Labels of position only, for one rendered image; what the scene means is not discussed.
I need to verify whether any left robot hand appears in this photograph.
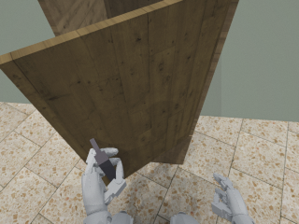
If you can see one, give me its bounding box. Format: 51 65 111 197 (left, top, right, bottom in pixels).
81 147 127 216

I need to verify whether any left robot thigh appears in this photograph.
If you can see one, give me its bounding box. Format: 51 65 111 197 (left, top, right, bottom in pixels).
111 213 134 224

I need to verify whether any right robot hand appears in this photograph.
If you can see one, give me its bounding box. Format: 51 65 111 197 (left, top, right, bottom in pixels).
211 173 249 222

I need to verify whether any left robot forearm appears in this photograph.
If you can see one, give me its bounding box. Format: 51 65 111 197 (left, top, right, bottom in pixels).
83 210 112 224

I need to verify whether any handle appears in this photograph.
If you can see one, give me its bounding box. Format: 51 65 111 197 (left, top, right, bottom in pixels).
90 138 116 182

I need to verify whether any right robot thigh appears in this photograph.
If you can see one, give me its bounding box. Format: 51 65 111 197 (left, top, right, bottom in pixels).
170 214 199 224

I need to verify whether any cupboard door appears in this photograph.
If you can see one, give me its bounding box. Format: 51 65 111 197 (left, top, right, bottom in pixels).
0 0 232 186

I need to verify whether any right robot forearm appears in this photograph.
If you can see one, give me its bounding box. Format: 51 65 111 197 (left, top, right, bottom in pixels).
232 214 256 224

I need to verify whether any robot thigh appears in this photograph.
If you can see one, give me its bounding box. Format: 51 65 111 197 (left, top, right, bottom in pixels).
170 214 199 224
111 213 134 224

